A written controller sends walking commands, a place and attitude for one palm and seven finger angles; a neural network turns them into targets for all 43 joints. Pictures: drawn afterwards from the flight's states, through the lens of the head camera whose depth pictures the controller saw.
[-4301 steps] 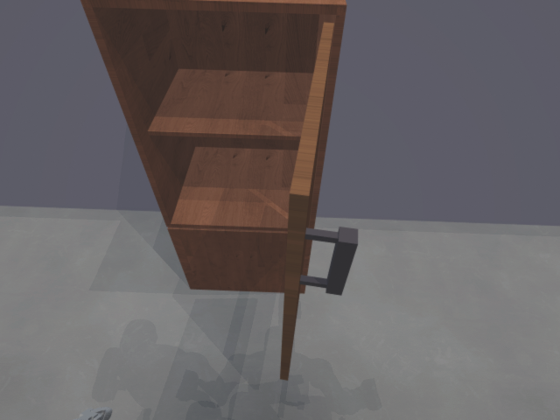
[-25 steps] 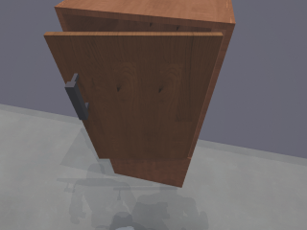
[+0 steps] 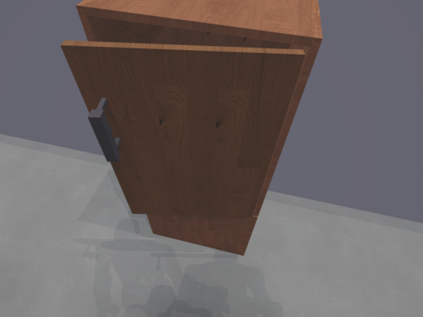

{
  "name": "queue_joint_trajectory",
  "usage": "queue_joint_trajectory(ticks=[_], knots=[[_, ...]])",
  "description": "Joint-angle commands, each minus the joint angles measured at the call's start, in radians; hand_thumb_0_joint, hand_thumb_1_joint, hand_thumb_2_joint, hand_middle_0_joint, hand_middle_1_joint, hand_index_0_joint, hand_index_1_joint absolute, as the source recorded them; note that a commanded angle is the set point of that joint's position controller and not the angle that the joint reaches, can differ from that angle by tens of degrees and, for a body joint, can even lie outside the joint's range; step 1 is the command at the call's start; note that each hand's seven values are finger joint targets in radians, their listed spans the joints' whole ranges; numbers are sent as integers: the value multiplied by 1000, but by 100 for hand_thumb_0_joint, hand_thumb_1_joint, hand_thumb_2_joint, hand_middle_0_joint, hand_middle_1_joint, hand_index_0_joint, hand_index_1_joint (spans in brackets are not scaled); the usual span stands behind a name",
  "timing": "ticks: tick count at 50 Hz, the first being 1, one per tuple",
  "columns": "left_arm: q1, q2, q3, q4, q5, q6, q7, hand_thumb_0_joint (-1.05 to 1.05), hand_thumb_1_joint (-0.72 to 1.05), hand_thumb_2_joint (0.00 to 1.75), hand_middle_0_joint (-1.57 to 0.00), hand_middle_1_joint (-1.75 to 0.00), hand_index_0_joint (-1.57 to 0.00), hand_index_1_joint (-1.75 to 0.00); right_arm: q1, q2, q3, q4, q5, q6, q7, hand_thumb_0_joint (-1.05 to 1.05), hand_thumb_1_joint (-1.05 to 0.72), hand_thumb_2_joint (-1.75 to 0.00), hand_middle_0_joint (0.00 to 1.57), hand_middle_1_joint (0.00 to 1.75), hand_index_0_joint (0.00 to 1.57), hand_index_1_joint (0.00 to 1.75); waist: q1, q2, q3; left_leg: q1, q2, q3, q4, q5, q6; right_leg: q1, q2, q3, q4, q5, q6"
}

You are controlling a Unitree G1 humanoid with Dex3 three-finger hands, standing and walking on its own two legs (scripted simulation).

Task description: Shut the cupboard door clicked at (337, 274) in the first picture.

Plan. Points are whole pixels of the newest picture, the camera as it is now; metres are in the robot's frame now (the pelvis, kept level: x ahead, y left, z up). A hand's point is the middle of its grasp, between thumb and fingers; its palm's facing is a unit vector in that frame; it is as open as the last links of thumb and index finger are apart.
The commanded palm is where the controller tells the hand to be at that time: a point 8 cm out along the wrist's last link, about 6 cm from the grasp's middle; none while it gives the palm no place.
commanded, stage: come to a stop and stand still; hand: left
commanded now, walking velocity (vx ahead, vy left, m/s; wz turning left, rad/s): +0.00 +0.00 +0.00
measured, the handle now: (108, 130) +0.45 +0.25 +0.09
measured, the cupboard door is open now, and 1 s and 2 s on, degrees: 13 13 13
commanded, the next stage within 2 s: look again from close up in 0.78 s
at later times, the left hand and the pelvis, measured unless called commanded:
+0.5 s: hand out of the picture +0.06 +0.19 -0.17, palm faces -0.01 -0.97 -0.25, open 7.4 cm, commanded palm none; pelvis +0.02 -0.02 +0.00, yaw +0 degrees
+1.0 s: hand out of the picture +0.07 +0.19 -0.16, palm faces -0.01 -0.97 -0.26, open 7.4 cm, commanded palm none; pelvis +0.03 -0.02 +0.01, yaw +0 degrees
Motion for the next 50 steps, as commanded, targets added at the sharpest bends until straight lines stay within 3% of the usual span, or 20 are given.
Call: queue_joint_trajectory(ticks=[1, 19, 24, 31, 50], knots=[[34, 139, 25, -32, -4, -24, 13, 0, 90, 90, -20, -30, -20, -30, -8, -119, -28, -50, -1, -27, -13, 0, -90, -90, 20, 30, 20, 30, -6, 8, -2, 139, 71, -81, -107, -93, 24, -149, -32, 35, -142, 50, -84], [-49, 174, 41, -41, -2, -25, 15, 0, 90, 90, -20, -30, -20, -30, -41, -145, -29, -16, -3, -34, -18, 0, -90, -90, 20, 30, 20, 30, 1, -3, -27, 182, 85, -75, -93, 83, 24, -85, -37, 18, -127, 192, -77], [-74, 186, 42, -45, -2, -24, 13, 0, 90, 90, -20, -30, -20, -30, -58, -154, -29, -12, -4, -31, -18, 0, -90, -90, 20, 30, 20, 30, -2, -4, -14, 186, 84, -74, -101, 75, 20, -91, -37, 24, -139, 185, -78], [-91, 207, 46, -44, -5, -26, 12, 0, 90, 90, -20, -30, -20, -30, -70, -175, -28, -5, -4, -34, -19, 0, -90, -90, 20, 30, 20, 30, -2, -1, -61, 222, 89, -68, -88, 160, 19, -55, -47, 18, -134, 260, -75], [-109, 217, 46, -25, -5, -23, 9, 0, 90, 90, -20, -30, -20, -30, -99, -196, -22, 24, -4, -33, -20, 0, -90, -90, 20, 30, 20, 30, 0, 18, -46, 242, 95, -75, -119, 164, 15, -40, -49, 10, -165, 243, -70]])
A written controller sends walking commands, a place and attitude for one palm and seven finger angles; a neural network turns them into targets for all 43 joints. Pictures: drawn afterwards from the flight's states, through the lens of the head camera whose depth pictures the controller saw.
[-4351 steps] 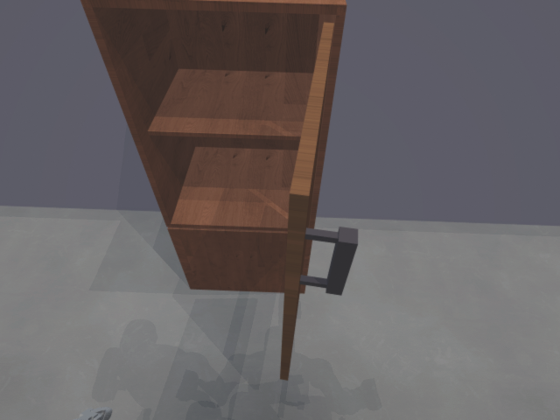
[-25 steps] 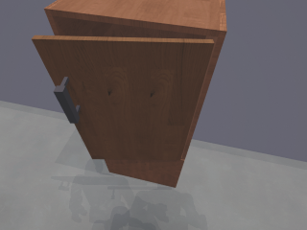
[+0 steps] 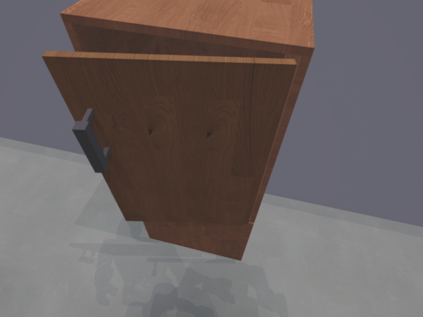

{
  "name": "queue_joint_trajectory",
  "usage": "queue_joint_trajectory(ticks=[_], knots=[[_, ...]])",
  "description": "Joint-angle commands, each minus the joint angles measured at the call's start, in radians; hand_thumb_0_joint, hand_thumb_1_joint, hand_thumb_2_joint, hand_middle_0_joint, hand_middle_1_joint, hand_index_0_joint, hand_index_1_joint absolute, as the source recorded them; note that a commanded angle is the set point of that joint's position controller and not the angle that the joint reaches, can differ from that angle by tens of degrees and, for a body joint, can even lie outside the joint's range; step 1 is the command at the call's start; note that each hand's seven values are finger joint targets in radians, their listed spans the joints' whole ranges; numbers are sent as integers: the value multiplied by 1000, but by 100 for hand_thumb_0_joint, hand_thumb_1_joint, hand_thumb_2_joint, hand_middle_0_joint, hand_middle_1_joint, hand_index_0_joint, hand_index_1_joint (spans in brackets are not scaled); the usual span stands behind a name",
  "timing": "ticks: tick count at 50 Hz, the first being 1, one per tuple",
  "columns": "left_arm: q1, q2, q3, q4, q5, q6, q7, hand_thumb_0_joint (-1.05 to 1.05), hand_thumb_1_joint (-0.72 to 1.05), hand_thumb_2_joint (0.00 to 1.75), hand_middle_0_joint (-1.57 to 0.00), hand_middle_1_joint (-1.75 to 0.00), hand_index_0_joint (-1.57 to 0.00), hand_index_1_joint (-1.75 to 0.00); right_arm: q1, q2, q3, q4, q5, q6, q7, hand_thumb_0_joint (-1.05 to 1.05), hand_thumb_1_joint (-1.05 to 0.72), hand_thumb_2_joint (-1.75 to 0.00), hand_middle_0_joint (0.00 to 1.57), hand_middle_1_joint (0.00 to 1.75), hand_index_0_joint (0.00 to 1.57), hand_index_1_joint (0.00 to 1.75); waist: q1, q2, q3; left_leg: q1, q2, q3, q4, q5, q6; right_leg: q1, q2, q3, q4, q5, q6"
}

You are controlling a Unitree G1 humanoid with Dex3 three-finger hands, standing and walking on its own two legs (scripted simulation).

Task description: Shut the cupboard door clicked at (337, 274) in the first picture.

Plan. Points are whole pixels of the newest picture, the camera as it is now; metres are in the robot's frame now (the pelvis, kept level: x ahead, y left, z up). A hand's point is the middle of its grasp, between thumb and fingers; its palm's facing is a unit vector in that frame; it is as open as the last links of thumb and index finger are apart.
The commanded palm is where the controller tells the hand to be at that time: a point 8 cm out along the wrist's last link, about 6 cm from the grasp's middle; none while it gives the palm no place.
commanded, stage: look again from close up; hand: left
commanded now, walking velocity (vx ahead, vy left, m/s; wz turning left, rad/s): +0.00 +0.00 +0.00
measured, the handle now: (95, 141) +0.42 +0.27 +0.09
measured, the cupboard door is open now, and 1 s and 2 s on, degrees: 13 13 13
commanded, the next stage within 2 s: raise the hand and make a fist in 0.42 s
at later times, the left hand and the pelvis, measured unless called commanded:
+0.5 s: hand out of the picture +0.02 +0.20 -0.17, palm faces +0.00 -0.97 -0.25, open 7.4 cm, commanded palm none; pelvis +0.00 +0.00 +0.00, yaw +0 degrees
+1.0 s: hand out of the picture +0.10 +0.21 -0.05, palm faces +0.18 -0.98 -0.05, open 5.9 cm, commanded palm +0.11 +0.25 -0.02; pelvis -0.05 -0.02 -0.09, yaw +3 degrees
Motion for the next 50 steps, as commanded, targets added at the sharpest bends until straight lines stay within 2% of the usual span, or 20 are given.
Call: queue_joint_trajectory(ticks=[1, 9, 25, 26, 27, 28, 29, 30, 31, 33, 34, 35, 36, 37, 39, 41, 43, 46, 49, 50], knots=[[28, 151, 27, -35, -3, -14, 12, 0, 90, 90, -20, -30, -20, -30, -3, -155, -32, -45, -2, -18, -13, 0, -90, -90, 20, 30, 20, 30, 0, 26, -57, 156, 84, -68, -61, 161, 43, -130, -56, 20, -88, 227, -49], [33, 152, 26, -29, -2, -19, 12, 0, 90, 90, -20, -30, -20, -30, -7, -150, -33, -37, 0, -18, -14, 0, -90, -90, 20, 30, 20, 30, 1, -7, -55, 166, 81, -62, -54, 184, 40, -122, -59, 25, -101, 275, -49], [39, 141, 28, -14, -3, -17, 12, 0, 90, 90, -20, -30, -20, -30, 0, -147, -32, -17, -1, -20, -15, 0, -90, -90, 20, 30, 20, 30, 3, 23, -43, 157, 84, -70, -78, 160, 38, -122, -59, 18, -115, 218, -49], [125, 71, 14, -1, 8, -38, 57, 0, 90, 90, -20, -30, -20, -30, 3, -114, -31, -85, 10, -21, -10, 0, -90, -90, 20, 30, 20, 30, -4, 67, -36, 153, 92, -13, 115, 248, 12, -157, -94, 51, -132, 402, -25], [-699, 732, 537, -1590, -119, -322, 62, 0, 90, 90, -20, -30, -20, -30, 134, -243, -71, -321, 18, -199, -103, 0, -90, -90, 20, 30, 20, 30, -110, 28, -375, 452, 27, -47, 110, 287, 54, -167, -15, -148, 106, 478, -42], [46, 168, 107, -1242, -142, -241, 50, 0, 90, 90, -22, -32, -22, -32, 42, -131, -15, -364, 68, -290, -136, 0, -90, -90, 20, 30, 20, 30, -16, 410, -521, 508, 16, -2, 84, 448, 56, -255, 34, -199, 239, 294, -36], [33, 168, 153, -1292, -188, -200, 97, 0, 90, 90, -24, -34, -24, -34, 8, -116, -9, -338, 64, -329, -134, 0, -90, -90, 20, 30, 20, 30, 0, 244, -509, 407, 38, -14, 49, 518, 23, -210, 51, -220, 148, 220, -46], [270, -116, 7, -1054, -181, -100, 71, 0, 90, 90, -25, -36, -25, -36, 37, -74, -25, -304, 58, -332, -94, 0, -90, -90, 20, 30, 20, 30, -44, 207, -350, 299, 39, -9, 40, 375, 33, -304, 36, -207, 122, 178, -29], [43, -12, 66, -1242, -189, -146, 63, 0, 90, 90, -27, -38, -27, -38, 56, -113, -52, -384, 56, -337, -72, 0, -90, -90, 20, 30, 20, 30, -61, 142, -210, 132, 16, -31, 62, 151, 23, -312, 30, -209, 103, 181, -30], [163, -3, 121, -1044, -190, -241, 22, 0, 90, 90, -31, -42, -31, -42, -1, -99, -57, -419, 38, -356, -62, 0, -90, -90, 20, 30, 20, 30, -54, -19, 32, -114, -23, -38, 109, -99, 20, -458, 30, -229, 91, 13, -29], [321, -14, 163, -921, -194, -296, -18, 0, 90, 90, -33, -44, -33, -44, -14, -89, -68, -443, 47, -354, -52, 0, -90, -90, 20, 30, 20, 30, -1, -51, 101, -184, -31, -33, 147, -104, 17, -499, 34, -223, 109, -9, -37], [363, -33, 168, -848, -214, -372, -73, 0, 90, 90, -35, -46, -35, -46, -26, -87, -64, -463, 36, -355, -35, 0, -90, -90, 20, 30, 20, 30, 8, -143, 53, -248, -29, -38, 221, -78, 10, -563, 40, -235, 191, 2, -40], [427, -37, 203, -803, -241, -454, -142, 0, 90, 90, -36, -48, -36, -48, -36, -85, -77, -477, 22, -353, -24, 0, -90, -90, 20, 30, 20, 30, 43, -207, -9, -302, -28, -30, 297, -57, 4, -597, 41, -224, 266, 34, -42], [444, -34, 208, -795, -263, -528, -220, 0, 90, 90, -38, -50, -38, -50, -43, -90, -84, -495, 17, -347, -13, 0, -90, -90, 20, 30, 20, 30, 55, -240, -70, -356, -27, -24, 351, -67, 0, -619, 34, -205, 324, 48, -41], [440, 42, 278, -758, -300, -607, -361, 0, 90, 90, -42, -54, -42, -54, -46, -101, -98, -552, 29, -340, 0, 0, -90, -90, 20, 30, 20, 30, 79, -206, -154, -414, -34, -8, 421, -91, -1, -610, 14, -146, 383, 58, -44], [373, 130, 343, -904, -339, -568, -422, 0, 90, 90, -46, -58, -46, -58, -69, -115, -101, -640, 38, -330, -7, 0, -90, -90, 20, 30, 20, 30, 101, -77, -281, -409, -50, 24, 461, -125, 15, -590, 4, -101, 391, -38, -41], [270, 177, 384, -1093, -379, -523, -421, 0, 90, 90, -49, -62, -49, -62, -70, -103, -89, -696, 46, -324, -25, 0, -90, -90, 20, 30, 20, 30, 102, 69, -367, -375, -50, 33, 479, -165, 27, -593, 2, -59, 367, -166, -38], [51, 196, 358, -1393, -379, -549, -341, 0, 90, 90, -55, -68, -55, -68, -36, -92, -70, -707, 43, -337, -47, 0, -90, -90, 20, 30, 20, 30, 28, 154, -368, -344, -20, -18, 504, -240, 43, -702, 24, -54, 370, -270, -40], [-78, 162, 251, -1563, -346, -617, -298, 0, 90, 90, -60, -74, -60, -74, 0, -97, -52, -662, 32, -360, -78, 0, -90, -90, 20, 30, 20, 30, -48, 117, -314, -355, -1, -52, 552, -258, 59, -781, 49, -66, 403, -248, -44], [-51, 128, 205, -1538, -341, -619, -305, 0, 90, 90, -62, -76, -62, -76, 11, -102, -50, -644, 32, -366, -87, 0, -90, -90, 20, 30, 20, 30, -58, 124, -299, -359, 2, -59, 560, -256, 59, -794, 55, -75, 416, -231, -48]])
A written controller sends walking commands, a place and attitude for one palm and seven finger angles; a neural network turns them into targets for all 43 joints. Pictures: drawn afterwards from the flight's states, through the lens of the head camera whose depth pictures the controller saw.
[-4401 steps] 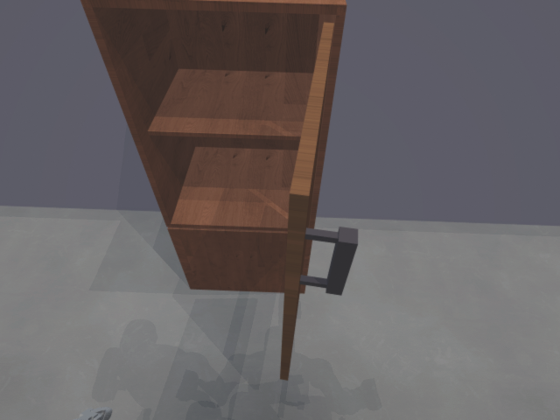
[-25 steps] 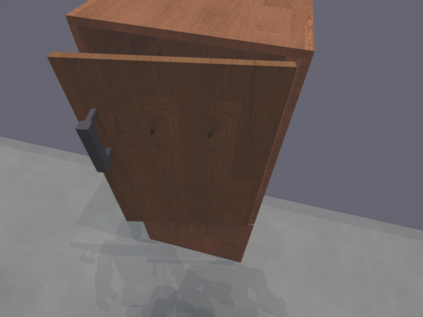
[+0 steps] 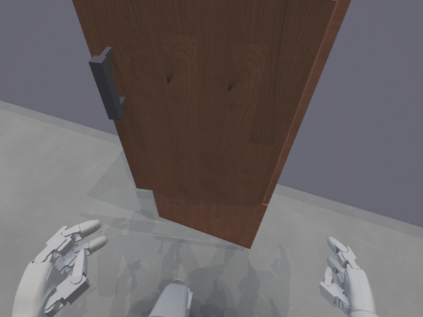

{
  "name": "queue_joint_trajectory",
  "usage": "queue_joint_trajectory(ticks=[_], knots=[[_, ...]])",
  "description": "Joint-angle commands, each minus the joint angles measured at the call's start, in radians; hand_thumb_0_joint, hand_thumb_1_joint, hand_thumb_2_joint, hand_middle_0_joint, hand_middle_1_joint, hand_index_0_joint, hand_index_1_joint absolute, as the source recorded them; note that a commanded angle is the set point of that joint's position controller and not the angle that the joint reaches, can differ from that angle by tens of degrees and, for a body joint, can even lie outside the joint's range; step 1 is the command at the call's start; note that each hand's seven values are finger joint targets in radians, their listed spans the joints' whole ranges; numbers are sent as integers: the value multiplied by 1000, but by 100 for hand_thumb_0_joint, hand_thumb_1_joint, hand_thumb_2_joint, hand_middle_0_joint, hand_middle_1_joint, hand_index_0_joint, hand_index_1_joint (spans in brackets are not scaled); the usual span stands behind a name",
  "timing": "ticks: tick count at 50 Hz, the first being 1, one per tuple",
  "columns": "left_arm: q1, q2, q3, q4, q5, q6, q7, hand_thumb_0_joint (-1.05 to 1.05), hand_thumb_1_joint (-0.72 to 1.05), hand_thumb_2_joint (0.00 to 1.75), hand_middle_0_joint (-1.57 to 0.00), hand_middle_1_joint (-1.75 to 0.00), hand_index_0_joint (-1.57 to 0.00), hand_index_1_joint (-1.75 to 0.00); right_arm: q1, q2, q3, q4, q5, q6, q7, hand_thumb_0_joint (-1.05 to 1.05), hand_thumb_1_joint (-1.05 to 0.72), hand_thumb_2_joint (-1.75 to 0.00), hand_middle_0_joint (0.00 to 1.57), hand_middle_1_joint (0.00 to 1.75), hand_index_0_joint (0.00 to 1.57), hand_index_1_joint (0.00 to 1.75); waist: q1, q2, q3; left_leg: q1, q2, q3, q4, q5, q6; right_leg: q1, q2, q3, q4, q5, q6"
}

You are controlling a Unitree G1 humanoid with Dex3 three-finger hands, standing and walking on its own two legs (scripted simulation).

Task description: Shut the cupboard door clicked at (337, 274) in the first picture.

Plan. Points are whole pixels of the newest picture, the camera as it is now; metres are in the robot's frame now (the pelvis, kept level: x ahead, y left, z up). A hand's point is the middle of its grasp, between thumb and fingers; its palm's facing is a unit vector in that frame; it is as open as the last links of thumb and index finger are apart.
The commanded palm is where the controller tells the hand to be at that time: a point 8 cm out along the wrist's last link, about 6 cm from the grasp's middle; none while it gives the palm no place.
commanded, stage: raise the hand and make a fist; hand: left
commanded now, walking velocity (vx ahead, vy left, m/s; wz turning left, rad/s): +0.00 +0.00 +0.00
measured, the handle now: (112, 84) +0.48 +0.27 +0.18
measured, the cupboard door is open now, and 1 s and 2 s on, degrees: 13 13 13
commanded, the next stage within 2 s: bring the fist close to the handle in 1.44 s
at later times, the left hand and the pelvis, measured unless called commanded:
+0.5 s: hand (86, 224) +0.22 +0.22 +0.12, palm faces +0.02 -1.00 -0.05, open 3.6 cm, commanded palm +0.19 +0.27 +0.12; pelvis +0.01 +0.03 +0.02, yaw +0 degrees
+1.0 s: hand (87, 200) +0.23 +0.21 +0.16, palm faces +0.01 -1.00 -0.07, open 3.1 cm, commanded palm +0.21 +0.26 +0.18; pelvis +0.01 +0.02 +0.05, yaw +0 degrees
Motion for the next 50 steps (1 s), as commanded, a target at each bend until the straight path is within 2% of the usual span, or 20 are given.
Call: queue_joint_trajectory(ticks=[1, 3, 5, 7, 9, 10, 12, 14, 19, 23, 26, 29, 30, 34, 37, 40, 44, 47, 49, 50], knots=[[-349, 126, -67, -489, -22, -166, 7, 0, 90, 90, -64, -78, -64, -78, -31, -104, -14, -110, 0, -78, -46, 0, -90, -90, 20, 30, 20, 30, -128, 99, -88, 260, -12, 43, -93, -68, 87, -198, 34, 73, -285, 43, -10], [-327, 127, -92, -403, -25, -103, -35, 0, 90, 90, -68, -82, -68, -82, -20, -116, -7, -101, 13, -79, -60, 0, -90, -90, 20, 30, 20, 30, -140, 73, -45, 235, -10, 32, -108, -101, 86, -188, 39, 71, -308, 19, -4], [-244, 139, -78, -283, -23, 23, -66, 0, 90, 90, -71, -86, -71, -86, -20, -118, -3, -113, 26, -69, -67, 0, -90, -90, 20, 30, 20, 30, -117, 36, -16, 211, -17, 37, -137, -103, 87, -153, 30, 80, -353, -5, 2], [-175, 195, 3, -232, -26, 161, -70, 0, 90, 90, -75, -90, -75, -90, -28, -114, -5, -141, 32, -44, -68, 0, -90, -90, 20, 30, 20, 30, -62, 6, -62, 219, -26, 48, -179, -83, 83, -84, 15, 91, -397, -35, 7], [-63, 241, 118, -232, -34, 264, -32, 0, 90, 90, -79, -94, -79, -94, -52, -91, -14, -167, 34, -17, -62, 0, -90, -90, 20, 30, 20, 30, 14, 43, -136, 280, -31, 54, -226, -12, 78, 10, 14, 72, -393, 41, 3], [-47, 211, 114, -312, -47, 284, -7, 0, 90, 90, -81, -96, -81, -96, -53, -76, -8, -189, 32, -6, -57, 0, -90, -90, 20, 30, 20, 30, 22, 48, -165, 321, -31, 60, -249, 27, 76, 38, 12, 45, -379, 104, 3], [-61, 207, 165, -414, -65, 275, 65, 0, 90, 90, -84, -100, -84, -100, -62, -57, -9, -196, 23, 3, -48, 0, -90, -90, 20, 30, 20, 30, 31, 43, -193, 369, -29, 65, -261, 111, 69, 78, 23, 3, -349, 245, 2], [-77, 208, 173, -470, -53, 215, 128, 0, 90, 90, -88, -104, -88, -104, -48, -56, -5, -188, 10, 1, -40, 0, -90, -90, 20, 30, 20, 30, 18, 38, -183, 383, -26, 61, -261, 163, 68, 74, 40, -30, -324, 334, 0], [-145, 108, -21, -465, -8, 57, 117, 0, 90, 90, -97, -114, -97, -114, 2, -92, 1, -159, -2, -26, -15, 0, -90, -90, 20, 30, 20, 30, -72, 78, -95, 385, -15, 39, -244, 110, 67, -38, 46, -36, -300, 284, -1], [-141, 121, -68, -438, -9, 107, 46, 0, 90, 90, -104, -122, -104, -122, 15, -116, -2, -171, 18, -40, -28, 0, -90, -90, 20, 30, 20, 30, -80, 58, -103, 401, -16, 28, -295, 4, 72, -20, 36, -20, -355, 201, 2], [-151, 201, 15, -495, -3, 164, 62, 0, 90, 90, -110, -128, -110, -128, 2, -112, 0, -181, 21, -32, -38, 0, -90, -90, 20, 30, 20, 30, -48, 76, -166, 442, -20, 27, -329, 13, 74, 35, 32, -20, -370, 211, 0], [-173, 246, 102, -532, -7, 186, 115, 0, 90, 90, -115, -134, -115, -134, -19, -96, 13, -180, 16, -12, -46, 0, -90, -90, 20, 30, 20, 30, -21, 96, -136, 450, -18, 21, -364, -2, 67, 67, 41, -37, -378, 211, -6], [-177, 200, 71, -549, -14, 184, 127, 0, 90, 90, -117, -136, -117, -136, -22, -88, 20, -188, 18, -10, -44, 0, -90, -90, 20, 30, 20, 30, -28, 108, -120, 464, -18, 22, -375, 2, 64, 69, 40, -44, -380, 219, -8], [-216, 173, 45, -526, -16, 188, 145, 0, 90, 90, -124, -144, -124, -144, -20, -94, 33, -182, 17, -7, -35, 0, -90, -90, 20, 30, 20, 30, -42, 138, -69, 478, -16, 21, -395, -24, 59, 75, 47, -44, -408, 220, -9], [-210, 122, -40, -473, -12, 237, 106, 0, 90, 90, -130, -150, -130, -150, -11, -101, 38, -183, 24, -12, -33, 0, -90, -90, 20, 30, 20, 30, -61, 97, -29, 484, -14, 27, -410, -29, 61, 81, 42, -41, -443, 219, -1], [-228, 136, -56, -446, -8, 296, 72, 0, 90, 90, -130, -150, -130, -150, -10, -107, 42, -188, 29, -11, -38, 0, -90, -90, 20, 30, 20, 30, -57, 65, -10, 481, -22, 38, -422, -34, 70, 107, 33, -25, -488, 198, 6], [-307, 249, 69, -489, -17, 315, 82, 0, 90, 90, -130, -150, -130, -150, -25, -112, 47, -182, 23, -7, -50, 0, -90, -90, 20, 30, 20, 30, -38, 33, -39, 510, -28, 50, -424, 9, 73, 147, 32, -10, -521, 198, 6], [-364, 226, 81, -542, -28, 281, 105, 0, 90, 90, -130, -150, -130, -150, -39, -96, 54, -180, 21, -16, -46, 0, -90, -90, 20, 30, 20, 30, -35, 82, -66, 557, -31, 52, -434, 43, 68, 162, 32, -17, -520, 223, 0], [-377, 243, 98, -542, -28, 264, 116, 0, 90, 90, -130, -150, -130, -150, -40, -101, 53, -166, 21, -23, -43, 0, -90, -90, 20, 30, 20, 30, -36, 69, -66, 565, -30, 55, -428, 69, 68, 173, 34, -17, -525, 249, 1], [-372, 203, 66, -527, -32, 266, 110, 0, 90, 90, -130, -150, -130, -150, -44, -95, 54, -164, 23, -28, -41, 0, -90, -90, 20, 30, 20, 30, -40, 93, -61, 571, -33, 62, -429, 71, 68, 171, 30, -12, -533, 252, 2]])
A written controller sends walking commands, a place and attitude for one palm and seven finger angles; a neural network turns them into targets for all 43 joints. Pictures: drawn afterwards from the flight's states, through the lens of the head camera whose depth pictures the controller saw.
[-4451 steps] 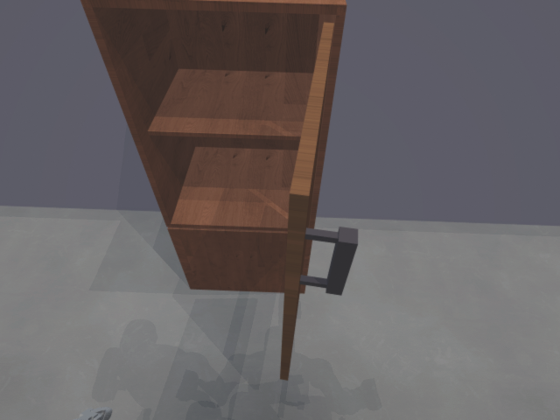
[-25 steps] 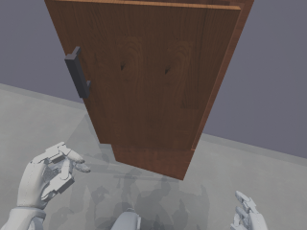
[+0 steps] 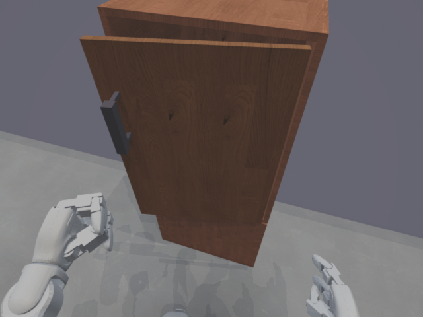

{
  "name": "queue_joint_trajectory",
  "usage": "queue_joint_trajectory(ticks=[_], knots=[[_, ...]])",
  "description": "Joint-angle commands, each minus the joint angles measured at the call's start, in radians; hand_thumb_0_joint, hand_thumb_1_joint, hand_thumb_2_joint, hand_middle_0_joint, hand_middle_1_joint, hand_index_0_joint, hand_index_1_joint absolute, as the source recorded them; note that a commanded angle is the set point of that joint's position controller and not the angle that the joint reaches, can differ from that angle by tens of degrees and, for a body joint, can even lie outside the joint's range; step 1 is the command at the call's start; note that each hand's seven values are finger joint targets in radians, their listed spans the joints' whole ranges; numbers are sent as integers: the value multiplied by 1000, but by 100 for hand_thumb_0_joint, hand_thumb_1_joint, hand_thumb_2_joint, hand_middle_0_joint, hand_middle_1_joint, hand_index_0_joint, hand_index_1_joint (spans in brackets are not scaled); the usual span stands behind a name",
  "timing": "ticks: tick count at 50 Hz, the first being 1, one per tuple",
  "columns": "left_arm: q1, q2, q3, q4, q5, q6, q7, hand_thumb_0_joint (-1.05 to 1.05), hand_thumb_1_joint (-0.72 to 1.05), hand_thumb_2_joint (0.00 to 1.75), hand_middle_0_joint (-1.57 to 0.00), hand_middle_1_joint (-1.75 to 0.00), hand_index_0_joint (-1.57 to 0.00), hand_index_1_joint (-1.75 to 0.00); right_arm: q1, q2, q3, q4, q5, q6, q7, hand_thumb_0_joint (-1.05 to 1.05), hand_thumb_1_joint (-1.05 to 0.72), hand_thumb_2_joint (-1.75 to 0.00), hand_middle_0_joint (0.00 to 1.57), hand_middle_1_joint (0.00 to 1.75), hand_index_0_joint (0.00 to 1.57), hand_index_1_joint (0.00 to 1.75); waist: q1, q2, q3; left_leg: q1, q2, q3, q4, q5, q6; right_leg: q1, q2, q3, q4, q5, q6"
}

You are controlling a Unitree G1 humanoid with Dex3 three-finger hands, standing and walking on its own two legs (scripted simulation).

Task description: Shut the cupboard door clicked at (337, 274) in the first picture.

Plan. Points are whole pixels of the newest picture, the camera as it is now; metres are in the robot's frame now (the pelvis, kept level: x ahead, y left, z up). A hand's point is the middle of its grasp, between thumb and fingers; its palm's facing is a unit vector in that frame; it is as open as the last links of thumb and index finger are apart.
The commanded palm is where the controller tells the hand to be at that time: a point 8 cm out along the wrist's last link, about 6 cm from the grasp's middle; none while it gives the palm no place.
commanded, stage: raise the hand and make a fist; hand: left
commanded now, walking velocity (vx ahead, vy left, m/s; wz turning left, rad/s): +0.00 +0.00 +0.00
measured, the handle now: (119, 123) +0.47 +0.25 +0.12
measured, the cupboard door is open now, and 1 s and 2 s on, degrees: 13 13 13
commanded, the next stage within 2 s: bring the fist close to the handle in 0.44 s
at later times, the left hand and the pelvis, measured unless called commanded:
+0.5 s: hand (114, 214) +0.24 +0.18 +0.13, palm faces +0.01 -1.00 -0.05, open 3.1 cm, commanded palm +0.22 +0.23 +0.13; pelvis +0.02 -0.01 +0.01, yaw +0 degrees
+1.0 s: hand (118, 185) +0.30 +0.20 +0.12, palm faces +0.02 -1.00 -0.04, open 3.1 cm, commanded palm +0.28 +0.25 +0.13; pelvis +0.01 -0.01 +0.01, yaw -1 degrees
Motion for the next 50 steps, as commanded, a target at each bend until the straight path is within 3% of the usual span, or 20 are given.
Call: queue_joint_trajectory(ticks=[1, 2, 5, 9, 12, 14, 17, 20, 23, 24, 25, 29, 34, 37, 40, 43, 44, 46, 49, 50], knots=[[-207, 130, 102, -244, -32, -97, 16, 0, 90, 90, -130, -150, -130, -150, -107, -112, -56, -144, 3, -73, -7, 0, -90, -90, 20, 30, 20, 30, -10, 38, -97, 264, -29, 34, -150, -20, 47, -141, 41, -30, -199, 117, -23], [-195, 112, 82, -223, -37, -86, 4, 0, 90, 90, -130, -150, -130, -150, -111, -112, -57, -139, 7, -78, -6, 0, -90, -90, 20, 30, 20, 30, -9, 53, -89, 269, -30, 37, -154, -23, 47, -140, 39, -25, -208, 121, -22], [-102, 75, 41, -123, -39, -28, -37, 0, 90, 90, -130, -150, -130, -150, -103, -120, -64, -136, 14, -78, -5, 0, -90, -90, 20, 30, 20, 30, -4, -19, -54, 246, -31, 48, -153, -2, 52, -125, 28, -10, -233, 153, -11], [-110, 138, 105, -111, -40, 15, -45, 0, 90, 90, -130, -150, -130, -150, -111, -130, -73, -140, 12, -64, -11, 0, -90, -90, 20, 30, 20, 30, 10, -77, -36, 236, -36, 54, -153, 24, 55, -108, 23, 9, -251, 177, -3], [-186, 139, 127, -201, -32, -35, -12, 0, 90, 90, -130, -150, -130, -150, -114, -119, -70, -149, 2, -66, -8, 0, -90, -90, 20, 30, 20, 30, 9, -27, -83, 280, -39, 54, -159, 66, 54, -101, 29, -12, -219, 226, -10], [-218, 177, 166, -236, -30, -83, 16, 0, 90, 90, -130, -150, -130, -150, -111, -118, -70, -139, -5, -68, -7, 0, -90, -90, 20, 30, 20, 30, 5, -37, -95, 286, -37, 51, -151, 82, 55, -101, 33, -13, -210, 247, -11], [-199, 121, 122, -225, -25, -132, 17, 0, 90, 90, -130, -150, -130, -150, -101, -111, -71, -127, -6, -73, 3, 0, -90, -90, 20, 30, 20, 30, -2, 20, -133, 316, -39, 58, -139, 122, 51, -92, 33, -19, -185, 313, -16], [-141, 83, 72, -163, -28, -115, -16, 0, 90, 90, -130, -150, -130, -150, -98, -115, -75, -122, 2, -70, 7, 0, -90, -90, 20, 30, 20, 30, -10, 6, -109, 296, -37, 65, -136, 106, 52, -90, 26, -9, -199, 318, -9], [-114, 90, 64, -134, -30, -63, -46, 0, 90, 90, -130, -150, -130, -150, -97, -123, -76, -129, 8, -58, 4, 0, -90, -90, 20, 30, 20, 30, -1, -2, -93, 283, -39, 65, -147, 102, 53, -83, 25, -10, -206, 326, -8], [-94, 111, 89, -111, -31, -47, -48, 0, 90, 90, -130, -150, -130, -150, -100, -126, -80, -129, 6, -52, 1, 0, -90, -90, 20, 30, 20, 30, 2, -44, -85, 273, -38, 63, -142, 108, 57, -75, 22, -1, -215, 341, -1], [-114, 94, 68, -135, -29, -39, -50, 0, 90, 90, -130, -150, -130, -150, -105, -123, -78, -137, 8, -48, -1, 0, -90, -90, 20, 30, 20, 30, -3, -42, -84, 277, -39, 66, -145, 110, 57, -78, 20, -4, -214, 344, -1], [-214, 158, 149, -172, -35, -66, -15, 0, 90, 90, -130, -150, -130, -150, -112, -123, -74, -132, -1, -39, -8, 0, -90, -90, 20, 30, 20, 30, -3, -57, -82, 287, -39, 59, -150, 108, 56, -88, 31, -14, -210, 318, -5], [-323, 135, 128, -126, -26, -129, -1, 0, 90, 90, -130, -150, -130, -150, -107, -119, -75, -103, -4, -42, -8, 0, -90, -90, 20, 30, 20, 30, -16, -4, -112, 315, -36, 55, -147, 95, 52, -110, 36, -18, -194, 284, -15], [-387, 107, 68, -52, -16, -106, -24, 0, 90, 90, -130, -150, -130, -150, -104, -123, -72, -92, 3, -41, -12, 0, -90, -90, 20, 30, 20, 30, -29, 27, -97, 311, -36, 52, -159, 53, 50, -128, 32, -15, -206, 242, -15], [-406, 118, 64, 38, -11, -63, -43, 0, 90, 90, -130, -150, -130, -150, -107, -132, -74, -92, 9, -32, -19, 0, -90, -90, 20, 30, 20, 30, -25, -25, -89, 292, -36, 56, -168, 36, 54, -119, 26, -4, -228, 223, -12], [-490, 177, 128, 70, -15, -38, -40, 0, 90, 90, -130, -150, -130, -150, -117, -136, -72, -92, 5, -21, -25, 0, -90, -90, 20, 30, 20, 30, -10, -21, -121, 303, -37, 55, -179, 41, 51, -105, 26, -4, -229, 219, -14], [-493, 229, 182, 97, -19, -36, -30, 0, 90, 90, -130, -150, -130, -150, -116, -140, -73, -87, 4, -15, -28, 0, -90, -90, 20, 30, 20, 30, -1, -60, -123, 291, -35, 54, -177, 48, 53, -90, 27, 2, -238, 218, -12], [-606, 223, 183, 99, -19, -49, -21, 0, 90, 90, -130, -150, -130, -150, -125, -133, -71, -84, 3, -10, -29, 0, -90, -90, 20, 30, 20, 30, -12, -40, -142, 309, -36, 58, -179, 57, 51, -94, 26, -2, -229, 226, -13], [-612, 227, 198, 115, -20, -79, -12, 0, 90, 90, -130, -150, -130, -150, -123, -132, -73, -81, 0, -12, -24, 0, -90, -90, 20, 30, 20, 30, 1, 5, -174, 336, -35, 60, -179, 92, 49, -76, 34, -7, -218, 262, -21], [-613, 213, 185, 135, -20, -83, -16, 0, 90, 90, -130, -150, -130, -150, -121, -132, -73, -79, 1, -12, -22, 0, -90, -90, 20, 30, 20, 30, -7, 18, -174, 339, -35, 64, -176, 106, 49, -76, 31, -6, -216, 289, -20]])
